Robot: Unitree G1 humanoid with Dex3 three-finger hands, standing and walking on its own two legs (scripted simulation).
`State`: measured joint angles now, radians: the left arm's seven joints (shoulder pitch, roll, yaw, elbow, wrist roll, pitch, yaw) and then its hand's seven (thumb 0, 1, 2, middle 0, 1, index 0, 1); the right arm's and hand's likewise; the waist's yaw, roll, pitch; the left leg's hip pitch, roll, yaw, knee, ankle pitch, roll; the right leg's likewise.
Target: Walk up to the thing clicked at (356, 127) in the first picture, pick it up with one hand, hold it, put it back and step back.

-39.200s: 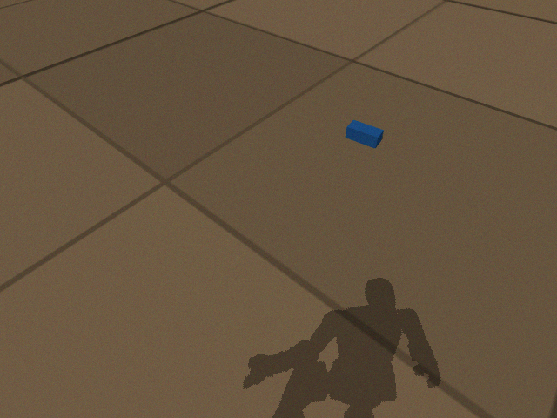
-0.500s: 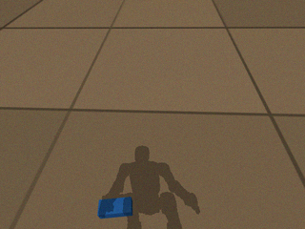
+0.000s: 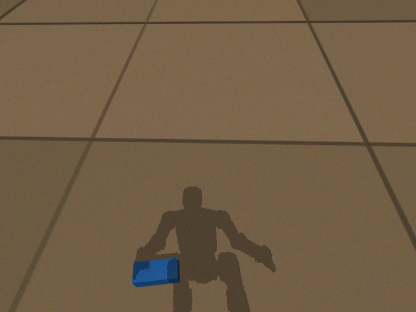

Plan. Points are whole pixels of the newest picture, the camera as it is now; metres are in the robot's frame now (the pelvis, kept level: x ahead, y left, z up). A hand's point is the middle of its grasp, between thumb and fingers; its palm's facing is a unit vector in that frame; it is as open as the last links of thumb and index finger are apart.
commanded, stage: step back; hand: left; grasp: from above
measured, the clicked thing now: (156, 272) +0.40 +0.27 -0.74
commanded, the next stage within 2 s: none
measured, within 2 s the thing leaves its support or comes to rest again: neither
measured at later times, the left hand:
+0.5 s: hand out of the picture +0.06 +0.29 -0.18, palm faces -0.11 -0.92 -0.36, open 7.3 cm
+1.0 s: hand out of the picture -0.08 +0.29 -0.17, palm faces +0.00 -0.93 -0.38, open 7.3 cm
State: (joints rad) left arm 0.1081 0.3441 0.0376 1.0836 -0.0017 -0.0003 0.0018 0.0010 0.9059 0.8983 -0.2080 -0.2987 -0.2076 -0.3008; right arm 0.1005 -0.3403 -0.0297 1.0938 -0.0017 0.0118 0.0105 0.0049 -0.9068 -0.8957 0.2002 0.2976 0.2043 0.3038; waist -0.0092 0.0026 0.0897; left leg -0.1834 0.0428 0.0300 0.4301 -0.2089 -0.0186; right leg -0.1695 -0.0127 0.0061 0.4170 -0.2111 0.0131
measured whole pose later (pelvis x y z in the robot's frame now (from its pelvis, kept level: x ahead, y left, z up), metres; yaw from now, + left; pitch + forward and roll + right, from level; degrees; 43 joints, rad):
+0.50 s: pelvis -0.09 +0.03 -0.02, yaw -4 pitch -2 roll -1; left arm 0.08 0.40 0.07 0.87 0.02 0.06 0.01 0.00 0.91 0.90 -0.21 -0.30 -0.21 -0.30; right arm 0.15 -0.36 -0.05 0.86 -0.03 0.01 -0.02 0.00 -0.90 -0.90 0.20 0.30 0.21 0.30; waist -0.03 -0.04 0.21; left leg -0.34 0.02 0.05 0.64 -0.27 0.04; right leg -0.39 0.08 0.12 1.01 -0.52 0.01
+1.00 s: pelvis -0.22 +0.03 -0.02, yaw +0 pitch -3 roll +1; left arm 0.09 0.39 0.07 0.79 0.02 0.06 0.01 0.00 0.90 0.90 -0.21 -0.30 -0.21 -0.30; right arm 0.19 -0.38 -0.04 0.89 -0.04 0.02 0.00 0.01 -0.91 -0.90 0.20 0.30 0.20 0.30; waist 0.00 -0.06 0.19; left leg -0.27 -0.06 -0.02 0.68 -0.35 0.04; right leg -0.45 0.01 0.06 0.83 -0.43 -0.01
